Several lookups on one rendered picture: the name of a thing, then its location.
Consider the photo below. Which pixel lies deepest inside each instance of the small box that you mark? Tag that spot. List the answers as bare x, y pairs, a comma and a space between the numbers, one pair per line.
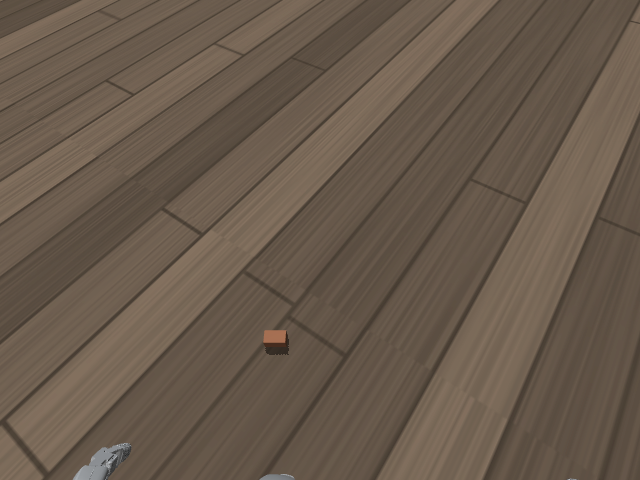
275, 338

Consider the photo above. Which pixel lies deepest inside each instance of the left robot hand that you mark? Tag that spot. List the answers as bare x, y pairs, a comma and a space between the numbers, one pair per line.
104, 463

